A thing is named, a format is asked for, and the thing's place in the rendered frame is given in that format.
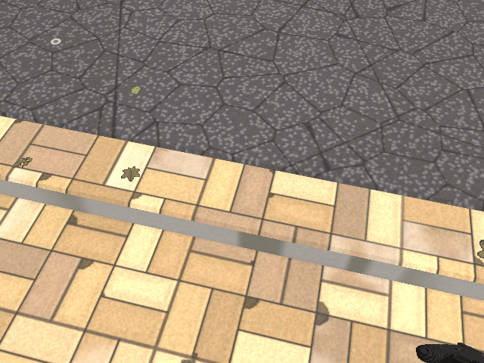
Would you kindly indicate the right robot hand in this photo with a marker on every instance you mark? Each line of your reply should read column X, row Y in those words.
column 437, row 353

